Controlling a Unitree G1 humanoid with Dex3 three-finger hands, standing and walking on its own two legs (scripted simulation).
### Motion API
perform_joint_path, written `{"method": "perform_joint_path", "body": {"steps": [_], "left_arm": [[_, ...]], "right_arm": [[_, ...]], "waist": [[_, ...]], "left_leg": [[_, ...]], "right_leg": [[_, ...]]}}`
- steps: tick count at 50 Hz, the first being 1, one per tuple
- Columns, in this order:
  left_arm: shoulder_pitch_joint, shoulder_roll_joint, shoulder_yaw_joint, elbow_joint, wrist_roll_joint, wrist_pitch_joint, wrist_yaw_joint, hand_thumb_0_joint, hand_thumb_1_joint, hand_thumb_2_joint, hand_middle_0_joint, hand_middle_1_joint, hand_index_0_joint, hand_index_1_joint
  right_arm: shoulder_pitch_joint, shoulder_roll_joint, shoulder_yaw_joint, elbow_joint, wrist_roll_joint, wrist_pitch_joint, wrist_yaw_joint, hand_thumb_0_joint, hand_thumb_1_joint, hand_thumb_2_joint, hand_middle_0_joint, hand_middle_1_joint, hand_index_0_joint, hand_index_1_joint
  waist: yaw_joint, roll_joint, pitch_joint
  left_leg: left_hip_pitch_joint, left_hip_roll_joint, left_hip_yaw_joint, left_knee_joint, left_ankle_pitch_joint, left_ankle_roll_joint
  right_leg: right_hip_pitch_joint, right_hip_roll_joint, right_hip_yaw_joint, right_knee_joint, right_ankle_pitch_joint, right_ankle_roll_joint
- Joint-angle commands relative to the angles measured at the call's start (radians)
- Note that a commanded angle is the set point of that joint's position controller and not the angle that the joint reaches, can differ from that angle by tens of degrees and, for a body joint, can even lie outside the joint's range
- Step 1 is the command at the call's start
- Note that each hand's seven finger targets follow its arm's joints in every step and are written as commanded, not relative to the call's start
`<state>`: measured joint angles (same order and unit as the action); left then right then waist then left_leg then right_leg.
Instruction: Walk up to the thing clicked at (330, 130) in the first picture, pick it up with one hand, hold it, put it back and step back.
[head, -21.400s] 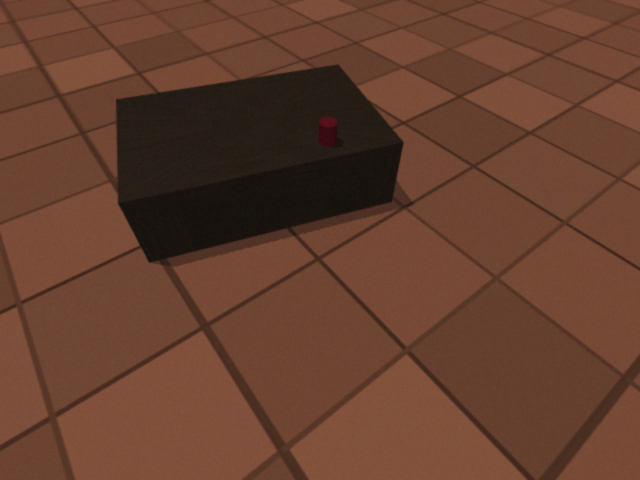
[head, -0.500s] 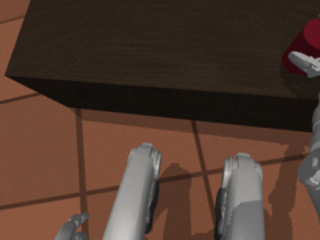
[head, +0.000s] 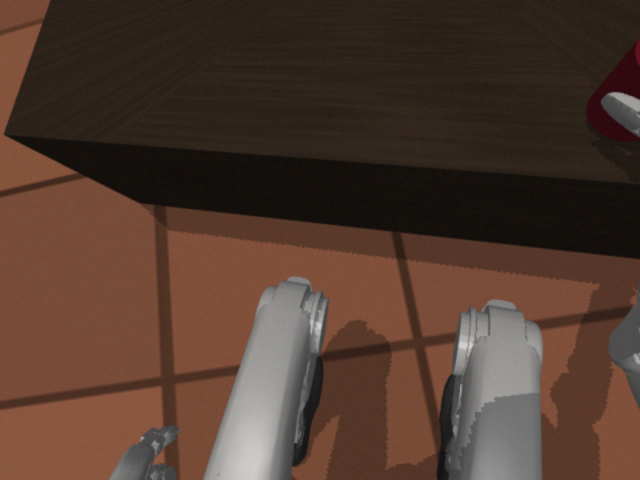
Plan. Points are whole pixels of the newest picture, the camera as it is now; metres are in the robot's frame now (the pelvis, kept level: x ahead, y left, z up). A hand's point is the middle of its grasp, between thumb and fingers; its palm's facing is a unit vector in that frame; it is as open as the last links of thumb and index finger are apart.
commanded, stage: lower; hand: right
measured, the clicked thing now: out of the picture +0.54 -0.27 -0.01
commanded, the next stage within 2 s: loosen in 0.12 s
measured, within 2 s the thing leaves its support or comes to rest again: rests again in 0.38 s
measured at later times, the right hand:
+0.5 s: hand out of the picture +0.54 -0.28 +0.00, palm faces +0.30 +0.95 -0.02, open 10.5 cm
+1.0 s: hand out of the picture +0.54 -0.28 +0.00, palm faces +0.30 +0.95 -0.03, open 12.5 cm
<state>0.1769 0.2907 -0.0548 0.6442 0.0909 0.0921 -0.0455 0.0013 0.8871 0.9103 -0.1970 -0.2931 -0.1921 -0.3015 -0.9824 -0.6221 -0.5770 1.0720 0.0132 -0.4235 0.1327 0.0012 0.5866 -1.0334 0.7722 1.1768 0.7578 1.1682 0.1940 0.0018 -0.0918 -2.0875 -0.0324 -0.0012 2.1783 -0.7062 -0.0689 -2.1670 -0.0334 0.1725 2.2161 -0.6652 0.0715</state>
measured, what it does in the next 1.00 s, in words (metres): stands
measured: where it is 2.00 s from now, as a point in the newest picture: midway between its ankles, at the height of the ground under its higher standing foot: (373, 440)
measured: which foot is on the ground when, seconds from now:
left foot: down 0.00-1.00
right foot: down 0.00-1.00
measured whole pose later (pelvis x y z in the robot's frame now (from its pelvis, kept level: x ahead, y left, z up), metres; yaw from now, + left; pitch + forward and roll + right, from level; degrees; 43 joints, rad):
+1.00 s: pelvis +0.00 +0.00 -0.01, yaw +0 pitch +35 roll +6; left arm 0.16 0.30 -0.07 0.63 0.08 0.10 -0.04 0.00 0.88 0.90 -0.21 -0.30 -0.20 -0.31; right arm -0.96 -0.63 -0.57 1.01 0.04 -0.39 0.13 0.00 0.18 -0.36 0.54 0.44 0.53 0.45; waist 0.18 0.00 -0.08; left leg -2.11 -0.04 0.01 2.21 -0.71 -0.07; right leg -2.19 -0.03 0.18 2.25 -0.67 0.08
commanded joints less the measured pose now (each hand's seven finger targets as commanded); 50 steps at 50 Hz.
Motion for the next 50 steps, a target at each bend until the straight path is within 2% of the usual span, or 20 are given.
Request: {"method": "perform_joint_path", "body": {"steps": [1,7,11,14,15,20,21,23,24,25,26,27,30,32,33,41,42,43,45,50], "left_arm": [[0.197,0.239,0.082,-0.021,0.005,-0.001,0.018,0.0,0.874,0.916,-0.199,-0.293,-0.189,-0.304],[0.203,0.23,0.069,-0.022,0.009,0.001,0.018,0.0,0.865,0.919,-0.198,-0.289,-0.185,-0.303],[0.19,0.233,0.069,-0.026,0.007,0.002,0.017,0.0,0.866,0.918,-0.2,-0.29,-0.187,-0.304],[0.188,0.228,0.063,-0.037,0.007,0.004,0.016,0.0,0.924,0.882,-0.207,-0.3,-0.21,-0.295],[0.191,0.233,0.064,-0.033,0.006,0.005,0.017,0.0,0.919,0.884,-0.207,-0.3,-0.21,-0.296],[0.191,0.225,0.059,-0.033,0.003,0.004,0.02,0.0,0.918,0.888,-0.205,-0.301,-0.209,-0.296],[0.203,0.243,0.069,-0.023,0.002,0.005,0.022,0.0,0.915,0.89,-0.205,-0.301,-0.208,-0.297],[0.196,0.248,0.07,-0.025,0.001,0.004,0.023,0.0,0.916,0.891,-0.205,-0.302,-0.209,-0.297],[0.198,0.231,0.062,-0.03,-0.001,0.004,0.02,0.0,0.89,0.906,-0.203,-0.295,-0.198,-0.3],[0.193,0.241,0.067,-0.025,-0.003,0.005,0.021,0.0,0.855,0.93,-0.203,-0.292,-0.188,-0.308],[0.197,0.241,0.071,-0.028,0.001,0.006,0.021,0.0,0.888,0.904,-0.203,-0.295,-0.199,-0.299],[0.188,0.227,0.06,-0.031,-0.003,0.004,0.02,0.0,0.903,0.897,-0.209,-0.303,-0.21,-0.302],[0.197,0.224,0.061,-0.031,-0.002,0.004,0.019,0.0,0.888,0.903,-0.206,-0.298,-0.202,-0.302],[0.186,0.235,0.058,-0.024,-0.004,0.002,0.021,0.0,0.885,0.909,-0.207,-0.3,-0.201,-0.307],[0.178,0.226,0.056,-0.034,-0.006,0.002,0.021,0.0,0.879,0.909,-0.209,-0.3,-0.202,-0.307],[0.179,0.23,0.058,-0.032,-0.003,0.005,0.02,0.0,0.864,0.917,-0.211,-0.301,-0.199,-0.314],[0.179,0.238,0.062,-0.027,-0.002,0.006,0.022,0.0,0.888,0.893,-0.21,-0.294,-0.202,-0.302],[0.178,0.234,0.06,-0.029,-0.002,0.006,0.022,0.0,0.845,0.929,-0.218,-0.304,-0.201,-0.322],[0.177,0.224,0.055,-0.034,0.001,0.005,0.021,0.0,0.886,0.893,-0.209,-0.292,-0.2,-0.301],[0.185,0.241,0.071,-0.037,-0.007,0.012,0.025,0.0,0.877,0.903,-0.206,-0.292,-0.194,-0.304]], "right_arm": [[-0.369,-0.268,-0.004,-0.222,0.011,-0.068,0.0,0.0,-0.168,-1.396,1.365,1.532,1.412,1.533],[-0.382,-0.289,-0.019,-0.242,0.02,-0.07,0.0,0.0,-0.159,-1.385,1.357,1.522,1.404,1.523],[-0.373,-0.269,-0.001,-0.205,0.016,-0.068,-0.002,0.0,-0.167,-1.335,1.319,1.468,1.361,1.468],[-0.361,-0.292,-0.01,-0.229,0.01,-0.071,-0.002,0.0,0.05,-1.13,1.215,1.287,1.248,1.287],[-0.36,-0.275,0.005,-0.219,0.012,-0.065,0.002,0.0,0.051,-1.05,1.211,1.207,1.239,1.207],[-0.364,-0.275,0.012,-0.244,0.023,-0.049,0.007,0.0,0.174,-0.737,1.136,0.995,1.154,0.996],[-0.35,-0.277,0.006,-0.215,0.021,-0.042,0.008,0.0,0.17,-0.674,1.14,0.95,1.152,0.95],[-0.341,-0.293,-0.007,-0.218,0.026,-0.038,0.009,0.0,0.228,-0.585,1.093,0.87,1.102,0.871],[-0.361,-0.265,0.017,-0.253,0.026,-0.038,0.013,0.0,0.28,-0.621,1.013,0.832,1.022,0.833],[-0.341,-0.258,0.018,-0.2,0.025,-0.035,0.013,0.0,0.2,-0.701,1.093,0.912,1.102,0.913],[-0.327,-0.267,0.003,-0.206,0.026,-0.035,0.011,0.0,0.244,-0.621,1.013,0.832,1.022,0.833],[-0.367,-0.258,0.021,-0.256,0.03,-0.042,0.011,0.0,0.235,-0.541,1.054,0.787,1.056,0.787],[-0.338,-0.263,0.011,-0.239,0.034,-0.038,0.01,0.0,0.221,-0.466,0.82,0.657,0.821,0.657],[-0.33,-0.28,0.0,-0.211,0.037,-0.038,0.01,0.0,0.213,-0.398,0.748,0.573,0.742,0.573],[-0.364,-0.259,0.021,-0.255,0.039,-0.041,0.01,0.0,0.216,-0.381,0.712,0.545,0.705,0.545],[-0.348,-0.271,0.009,-0.262,0.035,-0.041,-0.004,0.0,0.149,-0.307,0.532,0.401,0.515,0.401],[-0.349,-0.25,0.022,-0.238,0.034,-0.038,-0.004,0.0,0.105,-0.387,0.468,0.431,0.46,0.43],[-0.355,-0.264,0.017,-0.26,0.031,-0.042,-0.004,0.0,0.092,-0.369,0.548,0.511,0.54,0.51],[-0.35,-0.252,0.024,-0.263,0.036,-0.045,-0.005,0.0,0.103,-0.393,0.474,0.435,0.465,0.435],[-0.371,-0.361,-0.03,-0.377,0.037,-0.038,0.0,0.0,0.16,-0.208,0.303,0.229,0.284,0.228]], "waist": [[-0.005,-0.266,-0.701],[0.001,-0.227,-0.702],[0.009,-0.233,-0.658],[-0.006,-0.239,-0.695],[0.007,-0.237,-0.689],[-0.002,-0.23,-0.705],[0.01,-0.227,-0.698],[-0.003,-0.227,-0.701],[0.003,-0.24,-0.69],[0.004,-0.24,-0.667],[0.006,-0.227,-0.665],[0.0,-0.221,-0.685],[0.003,-0.195,-0.69],[0.002,-0.216,-0.656],[-0.003,-0.229,-0.664],[-0.011,-0.242,-0.674],[0.002,-0.246,-0.654],[0.001,-0.251,-0.655],[-0.001,-0.243,-0.673],[-0.034,-0.277,-0.801]], "left_leg": [[0.316,-0.003,0.112,-0.219,0.219,0.097],[0.346,-0.005,0.108,-0.221,0.243,0.089],[0.307,-0.006,0.115,-0.22,0.171,0.093],[0.325,-0.006,0.115,-0.209,0.204,0.093],[0.325,-0.006,0.118,-0.211,0.206,0.092],[0.356,-0.008,0.108,-0.223,0.223,0.089],[0.343,-0.007,0.113,-0.215,0.231,0.088],[0.351,-0.008,0.113,-0.217,0.226,0.088],[0.332,-0.008,0.117,-0.21,0.229,0.091],[0.32,-0.007,0.117,-0.211,0.2,0.093],[0.334,-0.008,0.12,-0.211,0.215,0.091],[0.334,-0.009,0.115,-0.219,0.21,0.09],[0.365,-0.009,0.112,-0.222,0.242,0.086],[0.339,-0.008,0.118,-0.213,0.216,0.088],[0.319,-0.009,0.119,-0.211,0.204,0.092],[0.32,-0.01,0.12,-0.209,0.207,0.093],[0.293,-0.011,0.124,-0.207,0.194,0.095],[0.292,-0.01,0.124,-0.203,0.2,0.095],[0.316,-0.011,0.119,-0.209,0.221,0.093],[0.413,-0.008,0.104,-0.218,0.262,0.092]], "right_leg": [[0.519,-0.009,-0.108,-0.238,0.17,-0.078],[0.469,-0.01,-0.113,-0.201,0.178,-0.087],[0.444,-0.008,-0.11,-0.217,0.104,-0.088],[0.462,-0.008,-0.113,-0.209,0.141,-0.086],[0.469,-0.008,-0.11,-0.209,0.141,-0.086],[0.454,-0.011,-0.119,-0.194,0.152,-0.088],[0.463,-0.011,-0.113,-0.192,0.166,-0.086],[0.452,-0.01,-0.111,-0.195,0.159,-0.087],[0.461,-0.01,-0.11,-0.203,0.167,-0.085],[0.443,-0.008,-0.107,-0.211,0.138,-0.085],[0.441,-0.011,-0.106,-0.204,0.152,-0.086],[0.449,-0.01,-0.108,-0.203,0.145,-0.088],[0.435,-0.012,-0.112,-0.187,0.174,-0.09],[0.426,-0.01,-0.107,-0.195,0.148,-0.087],[0.441,-0.01,-0.107,-0.208,0.139,-0.086],[0.463,-0.012,-0.105,-0.215,0.144,-0.084],[0.469,-0.012,-0.102,-0.215,0.132,-0.083],[0.475,-0.012,-0.102,-0.215,0.14,-0.083],[0.467,-0.012,-0.107,-0.198,0.157,-0.086],[0.522,-0.013,-0.118,-0.209,0.204,-0.083]]}}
